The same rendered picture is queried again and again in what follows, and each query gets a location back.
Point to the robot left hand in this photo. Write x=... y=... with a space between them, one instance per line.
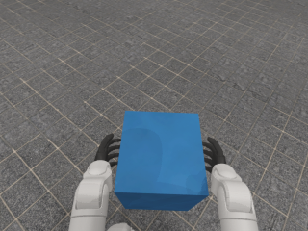
x=104 y=150

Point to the robot right forearm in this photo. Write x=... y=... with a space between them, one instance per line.
x=235 y=204

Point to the robot left forearm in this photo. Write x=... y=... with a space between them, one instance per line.
x=91 y=199

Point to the carton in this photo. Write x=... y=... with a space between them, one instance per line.
x=161 y=162

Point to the robot right hand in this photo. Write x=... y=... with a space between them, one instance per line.
x=216 y=154

